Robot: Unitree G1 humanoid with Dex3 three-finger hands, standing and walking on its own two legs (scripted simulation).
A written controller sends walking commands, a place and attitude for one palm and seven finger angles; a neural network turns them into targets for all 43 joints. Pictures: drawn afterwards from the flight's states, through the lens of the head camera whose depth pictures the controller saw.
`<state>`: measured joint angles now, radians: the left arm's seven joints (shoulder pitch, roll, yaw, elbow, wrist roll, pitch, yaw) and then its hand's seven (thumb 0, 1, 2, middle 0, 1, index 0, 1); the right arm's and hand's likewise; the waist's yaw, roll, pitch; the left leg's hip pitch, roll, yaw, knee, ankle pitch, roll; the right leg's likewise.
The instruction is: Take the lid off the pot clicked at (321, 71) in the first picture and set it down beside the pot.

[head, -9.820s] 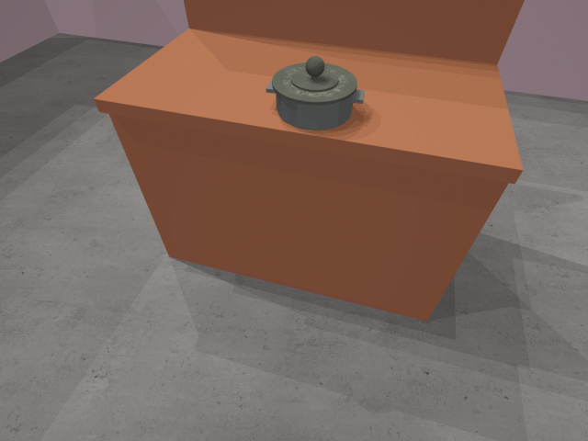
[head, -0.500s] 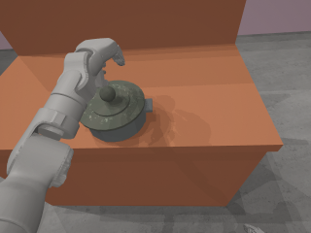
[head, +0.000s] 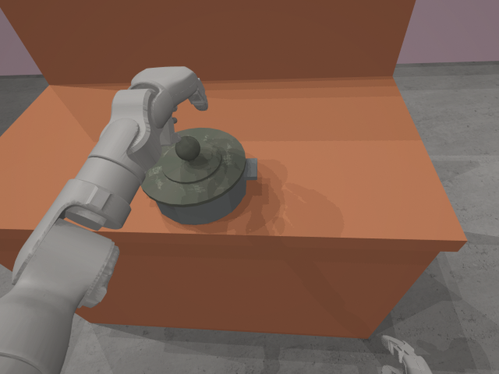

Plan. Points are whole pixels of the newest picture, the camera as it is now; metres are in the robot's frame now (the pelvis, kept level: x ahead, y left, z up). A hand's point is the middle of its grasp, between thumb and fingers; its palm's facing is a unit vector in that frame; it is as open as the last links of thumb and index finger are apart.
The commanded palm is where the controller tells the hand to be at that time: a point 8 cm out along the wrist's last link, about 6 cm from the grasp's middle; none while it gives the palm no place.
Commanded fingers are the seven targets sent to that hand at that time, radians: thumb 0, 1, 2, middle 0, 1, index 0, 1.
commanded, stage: lower the open fingers around the knob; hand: left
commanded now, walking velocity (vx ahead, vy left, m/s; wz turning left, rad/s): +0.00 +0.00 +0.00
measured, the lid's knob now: (187, 148) +0.49 +0.12 +0.10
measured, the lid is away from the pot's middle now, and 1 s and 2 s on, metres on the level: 0.00 0.00 0.00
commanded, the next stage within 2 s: close the fingers and squeeze the knob in 1.30 s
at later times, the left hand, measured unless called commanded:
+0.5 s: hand (180, 130) +0.46 +0.11 +0.17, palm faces -0.29 -0.03 -0.96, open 10.2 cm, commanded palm +0.44 +0.12 +0.22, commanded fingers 0.00 -0.35 1.52 -0.84 -0.08 -0.84 -0.08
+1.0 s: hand (182, 150) +0.45 +0.12 +0.13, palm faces -0.34 -0.02 -0.94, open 10.2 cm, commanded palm +0.45 +0.12 +0.18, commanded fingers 0.00 -0.35 1.52 -0.84 -0.08 -0.84 -0.08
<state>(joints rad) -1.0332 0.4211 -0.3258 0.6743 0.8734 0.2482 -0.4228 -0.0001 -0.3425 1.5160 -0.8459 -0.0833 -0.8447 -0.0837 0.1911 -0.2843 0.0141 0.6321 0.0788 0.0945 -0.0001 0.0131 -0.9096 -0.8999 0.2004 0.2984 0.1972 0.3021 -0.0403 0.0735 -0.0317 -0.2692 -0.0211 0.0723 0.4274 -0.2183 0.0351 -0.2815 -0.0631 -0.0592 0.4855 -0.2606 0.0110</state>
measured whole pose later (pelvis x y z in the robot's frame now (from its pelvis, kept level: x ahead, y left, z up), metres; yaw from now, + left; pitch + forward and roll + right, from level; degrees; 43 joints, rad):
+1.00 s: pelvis +0.00 +0.00 +0.00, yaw -1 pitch +4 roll +1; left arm -0.98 0.38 -0.32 0.83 0.88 0.21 -0.36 0.00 -0.34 1.52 -0.84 -0.08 -0.84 -0.08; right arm 0.23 -0.27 0.01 0.66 0.07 0.10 -0.02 0.01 -0.91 -0.90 0.20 0.30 0.20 0.30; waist -0.06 0.06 -0.03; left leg -0.29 -0.01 0.08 0.44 -0.22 0.04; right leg -0.31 -0.05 -0.05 0.49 -0.25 0.01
